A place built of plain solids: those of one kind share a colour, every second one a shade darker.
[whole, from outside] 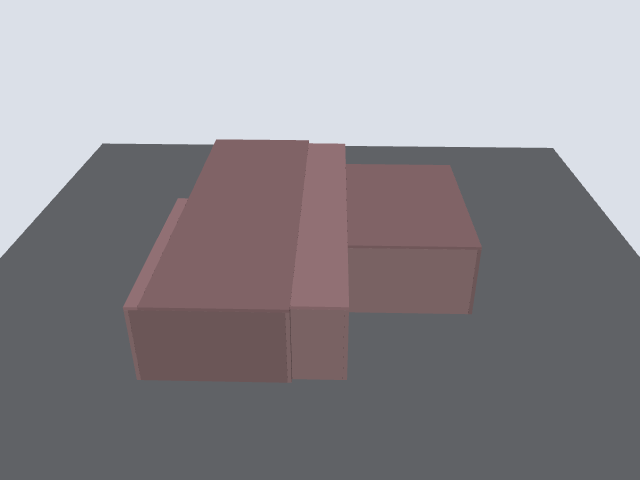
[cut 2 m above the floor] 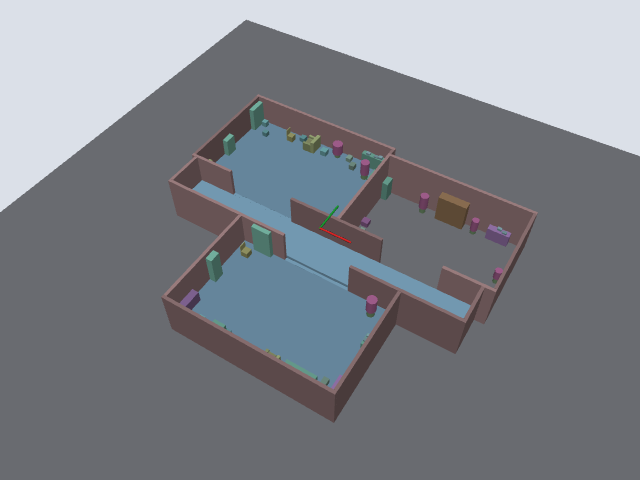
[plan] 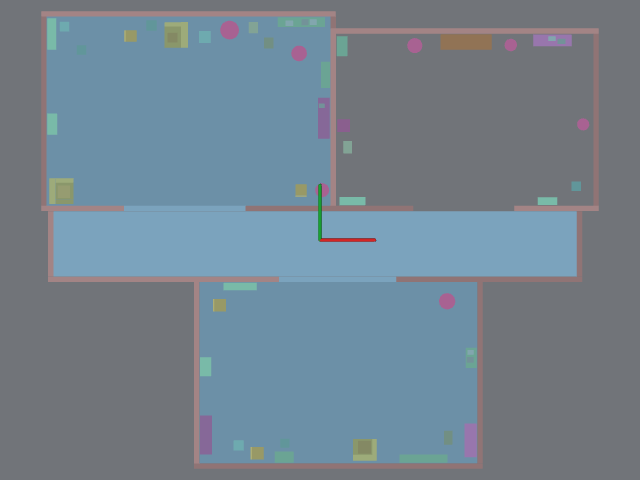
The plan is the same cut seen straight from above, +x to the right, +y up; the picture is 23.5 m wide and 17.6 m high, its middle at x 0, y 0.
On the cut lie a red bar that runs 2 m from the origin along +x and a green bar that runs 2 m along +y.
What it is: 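A storey of a split-level house; a hall and three lower rooms open beside it; the rooms' floors lie 1.14 m, 0.200 m and not at all below the hall's; a bare drop, one riser, a flush line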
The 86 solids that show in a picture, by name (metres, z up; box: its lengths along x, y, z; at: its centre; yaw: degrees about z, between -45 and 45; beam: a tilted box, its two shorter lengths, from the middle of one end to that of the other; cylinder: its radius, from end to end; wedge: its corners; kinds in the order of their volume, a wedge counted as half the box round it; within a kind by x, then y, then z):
{
 "floor_1": {"box": [4.45, 0.2, 1.19], "at": [-4.96, 1.16, 0.55]},
 "floor_2": {"box": [10.41, 6.94, 1.19], "at": [-4.82, 4.73, 0.55]},
 "floor_3": {"box": [19.19, 2.4, 1.19], "at": [-0.18, -0.14, 0.55]},
 "floor_4": {"box": [4.3, 0.2, 0.99], "at": [0.65, -1.44, 0.45]},
 "floor_5": {"box": [10.19, 6.65, 0.99], "at": [0.67, -4.87, 0.45]},
 "wall_1": {"box": [0.2, 6.94, 4.13], "at": [-10.13, 4.73, 2.02]},
 "wall_2": {"box": [0.2, 2.4, 4.13], "at": [-9.87, -0.14, 2.02]},
 "wall_3": {"box": [3.04, 0.2, 4.13], "at": [-8.71, 1.16, 2.02]},
 "wall_4": {"box": [8.47, 0.2, 4.13], "at": [-5.74, -1.44, 2.02]},
 "wall_5": {"box": [10.81, 0.2, 4.13], "at": [-4.82, 8.29, 2.02]},
 "wall_6": {"box": [0.2, 6.65, 4.13], "at": [-4.52, -4.87, 2.02]},
 "wall_7": {"box": [6.16, 0.2, 4.13], "at": [0.34, 1.16, 2.02]},
 "wall_8": {"box": [0.2, 0.43, 4.13], "at": [0.48, 7.98, 2.02]},
 "wall_9": {"box": [0.21, 6.3, 4.13], "at": [0.49, 4.41, 2.02]},
 "wall_10": {"box": [10.59, 0.2, 4.13], "at": [0.67, -8.29, 2.02]},
 "wall_11": {"box": [9.84, 0.2, 4.13], "at": [5.3, 7.66, 2.02]},
 "wall_12": {"box": [0.2, 6.65, 4.13], "at": [5.87, -4.87, 2.02]},
 "wall_13": {"box": [6.82, 0.2, 4.13], "at": [6.21, -1.44, 2.02]},
 "wall_14": {"box": [3.1, 0.2, 4.13], "at": [8.68, 1.16, 2.02]},
 "wall_15": {"box": [0.2, 2.4, 4.13], "at": [9.52, -0.14, 2.02]},
 "wall_16": {"box": [0.2, 6.3, 4.13], "at": [10.13, 4.41, 2.02]},
 "roof_1": {"box": [10.81, 0.63, 0.16], "at": [-4.82, 8.08, 4.16]},
 "roof_2": {"box": [19.59, 2.6, 0.16], "at": [-0.18, -0.24, 4.16]},
 "roof_3": {"box": [20.45, 6.7, 0.16], "at": [0.0, 4.41, 4.16]},
 "roof_4": {"box": [10.59, 6.85, 0.16], "at": [0.67, -4.97, 4.16]},
 "case_1": {"box": [0.33, 1.16, 1.7], "at": [-9.84, 7.55, 1.99]},
 "case_2": {"box": [0.37, 0.78, 1.26], "at": [-9.82, 4.25, 1.77]},
 "case_3": {"box": [0.41, 0.7, 1.95], "at": [-4.2, -4.65, 1.92]},
 "case_4": {"box": [1.22, 0.29, 2.08], "at": [-2.93, -1.71, 1.98]},
 "case_5": {"box": [0.7, 0.42, 1.65], "at": [-1.31, -7.96, 1.77]},
 "case_6": {"box": [1.74, 0.36, 1.03], "at": [-0.68, 7.99, 1.66]},
 "case_7": {"box": [0.32, 0.96, 1.4], "at": [0.2, 6.05, 1.84]},
 "case_8": {"box": [0.39, 0.74, 1.49], "at": [0.81, 7.11, 0.69]},
 "case_9": {"box": [0.95, 0.3, 2.0], "at": [1.19, 1.43, 0.95]},
 "case_10": {"box": [1.77, 0.31, 1.89], "at": [3.79, -8.02, 1.89]},
 "case_11": {"box": [0.4, 0.75, 0.97], "at": [5.55, -4.32, 1.43]},
 "case_12": {"box": [0.71, 0.29, 2.07], "at": [8.34, 1.42, 0.98]},
 "wardrobe_1": {"box": [1.88, 0.57, 2.0], "at": [5.36, 7.26, 0.95]},
 "sideboard_1": {"box": [0.44, 1.44, 0.75], "at": [-4.18, -7.15, 1.32]},
 "sideboard_2": {"box": [0.44, 1.5, 0.82], "at": [0.14, 4.46, 1.55]},
 "sideboard_3": {"box": [0.46, 1.24, 0.86], "at": [5.52, -7.35, 1.37]},
 "sideboard_4": {"box": [1.42, 0.44, 0.95], "at": [8.53, 7.32, 0.42]},
 "armchair_1": {"box": [0.23, 0.95, 0.85], "at": [-9.81, 1.79, 1.57]},
 "armchair_2": {"box": [0.66, 0.16, 0.62], "at": [-9.36, 1.4, 1.45]},
 "armchair_3": {"box": [0.66, 0.62, 0.46], "at": [-9.36, 1.79, 1.37]},
 "armchair_4": {"box": [0.66, 0.16, 0.62], "at": [-9.36, 2.18, 1.45]},
 "armchair_5": {"box": [0.61, 0.16, 0.63], "at": [-5.4, 7.13, 1.46]},
 "armchair_6": {"box": [0.61, 0.62, 0.47], "at": [-5.4, 7.52, 1.38]},
 "armchair_7": {"box": [0.61, 0.16, 0.63], "at": [-5.4, 7.91, 1.46]},
 "armchair_8": {"box": [0.26, 0.94, 0.91], "at": [-4.97, 7.52, 1.59]},
 "armchair_9": {"box": [0.17, 0.58, 0.56], "at": [1.29, -7.58, 1.22]},
 "armchair_10": {"box": [0.87, 0.22, 0.76], "at": [1.65, -7.98, 1.32]},
 "armchair_11": {"box": [0.54, 0.58, 0.4], "at": [1.65, -7.58, 1.14]},
 "armchair_12": {"box": [0.17, 0.58, 0.56], "at": [2.0, -7.58, 1.22]},
 "bush_1": {"cylinder": 0.34, "from": [-3.32, 7.7, 1.49], "to": [-3.32, 7.7, 2.26]},
 "bush_2": {"cylinder": 0.29, "from": [-0.77, 6.84, 1.55], "to": [-0.77, 6.84, 2.5]},
 "bush_3": {"cylinder": 0.26, "from": [0.08, 1.83, 1.69], "to": [0.08, 1.83, 2.21]},
 "bush_4": {"cylinder": 0.28, "from": [3.48, 7.13, 0.44], "to": [3.48, 7.13, 1.45]},
 "bush_5": {"cylinder": 0.3, "from": [4.66, -2.25, 1.41], "to": [4.66, -2.25, 2.34]},
 "bush_6": {"cylinder": 0.23, "from": [7.0, 7.15, 0.3], "to": [7.0, 7.15, 1.15]},
 "bush_7": {"cylinder": 0.22, "from": [9.65, 4.24, 0.42], "to": [9.65, 4.24, 1.08]},
 "basket_1": {"box": [0.35, 0.35, 0.38], "at": [-9.37, 7.82, 1.33]},
 "basket_2": {"box": [0.35, 0.35, 0.34], "at": [-8.74, 6.97, 1.31]},
 "basket_3": {"box": [0.39, 0.39, 0.33], "at": [-6.17, 7.86, 1.31]},
 "basket_4": {"box": [0.43, 0.44, 0.38], "at": [-4.22, 7.44, 1.33]},
 "basket_5": {"box": [0.39, 0.39, 0.38], "at": [-2.98, -7.53, 1.13]},
 "basket_6": {"box": [0.34, 0.34, 0.33], "at": [-1.29, -7.45, 1.1]},
 "basket_7": {"box": [0.35, 0.35, 0.35], "at": [9.39, 1.97, 0.13]},
 "chair_1": {"box": [0.4, 0.43, 0.43], "at": [-6.92, 7.48, 1.36]},
 "chair_2": {"box": [0.43, 0.46, 0.4], "at": [-3.66, -2.39, 1.14]},
 "chair_3": {"box": [0.43, 0.46, 0.41], "at": [-2.28, -7.82, 1.15]},
 "chair_4": {"box": [0.42, 0.41, 0.42], "at": [-0.69, 1.84, 1.35]},
 "toybox_1": {"box": [0.34, 0.41, 0.3], "at": [-2.44, 7.79, 1.29]},
 "toybox_2": {"box": [0.35, 0.41, 0.37], "at": [-1.88, 7.22, 1.32]},
 "toybox_3": {"box": [0.32, 0.46, 0.34], "at": [1.01, 3.4, 0.12]},
 "toybox_4": {"box": [0.32, 0.51, 0.36], "at": [4.7, -7.25, 1.12]},
 "pouf_1": {"box": [0.47, 0.47, 0.43], "at": [0.86, 4.2, 0.16]},
 "cushion_1": {"box": [0.46, 0.46, 0.1], "at": [-9.39, 1.77, 1.65]},
 "cushion_2": {"box": [0.37, 0.37, 0.12], "at": [-5.41, 7.42, 1.67]},
 "cushion_3": {"box": [0.48, 0.48, 0.12], "at": [1.64, -7.6, 1.4]},
 "books_1": {"box": [0.29, 0.21, 0.15], "at": [-1.12, 7.95, 2.25]},
 "books_2": {"box": [0.27, 0.22, 0.07], "at": [-0.55, 7.99, 2.2]},
 "books_3": {"box": [0.26, 0.21, 0.17], "at": [-0.25, 7.99, 2.25]},
 "books_4": {"box": [0.26, 0.21, 0.09], "at": [5.51, -4.39, 1.96]},
 "books_5": {"box": [0.28, 0.18, 0.17], "at": [8.51, 7.38, 0.98]},
 "books_6": {"box": [0.3, 0.19, 0.1], "at": [8.86, 7.28, 0.94]}
}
